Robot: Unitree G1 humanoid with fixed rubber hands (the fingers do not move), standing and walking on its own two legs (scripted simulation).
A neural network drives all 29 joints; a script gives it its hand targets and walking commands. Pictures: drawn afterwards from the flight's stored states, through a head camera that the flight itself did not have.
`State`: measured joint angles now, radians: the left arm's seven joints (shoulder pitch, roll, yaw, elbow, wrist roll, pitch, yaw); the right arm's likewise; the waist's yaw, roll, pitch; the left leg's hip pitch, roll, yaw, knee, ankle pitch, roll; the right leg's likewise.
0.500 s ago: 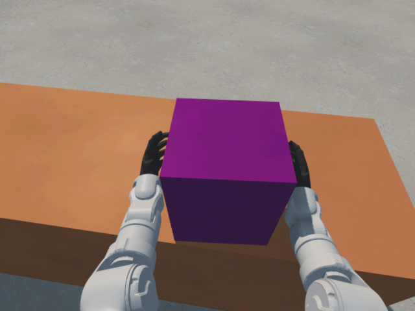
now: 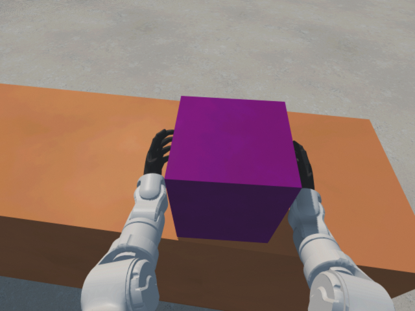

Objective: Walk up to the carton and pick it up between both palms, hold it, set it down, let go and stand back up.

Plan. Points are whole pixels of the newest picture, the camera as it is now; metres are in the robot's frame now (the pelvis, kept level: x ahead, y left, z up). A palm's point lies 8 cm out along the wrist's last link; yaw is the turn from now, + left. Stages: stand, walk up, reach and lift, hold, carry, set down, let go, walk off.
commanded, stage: reach and lift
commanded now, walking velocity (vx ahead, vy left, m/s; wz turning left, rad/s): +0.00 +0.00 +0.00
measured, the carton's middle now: (227, 174) +0.41 +0.00 +0.04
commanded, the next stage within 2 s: none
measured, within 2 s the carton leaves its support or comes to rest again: neither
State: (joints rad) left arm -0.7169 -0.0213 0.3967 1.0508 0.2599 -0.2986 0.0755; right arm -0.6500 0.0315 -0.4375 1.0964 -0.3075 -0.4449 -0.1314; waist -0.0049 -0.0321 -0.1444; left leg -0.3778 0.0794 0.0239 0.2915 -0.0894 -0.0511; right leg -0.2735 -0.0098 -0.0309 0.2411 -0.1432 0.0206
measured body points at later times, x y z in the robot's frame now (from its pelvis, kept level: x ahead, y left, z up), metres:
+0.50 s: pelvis -0.02 +0.00 +0.00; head +0.01 +0.03 +0.45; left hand +0.40 +0.15 +0.07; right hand +0.38 -0.15 +0.07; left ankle +0.02 +0.15 -0.75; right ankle -0.03 -0.13 -0.75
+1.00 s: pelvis -0.02 +0.00 +0.00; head -0.02 +0.01 +0.45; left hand +0.40 +0.14 +0.12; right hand +0.38 -0.16 +0.10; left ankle +0.02 +0.15 -0.75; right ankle -0.03 -0.13 -0.75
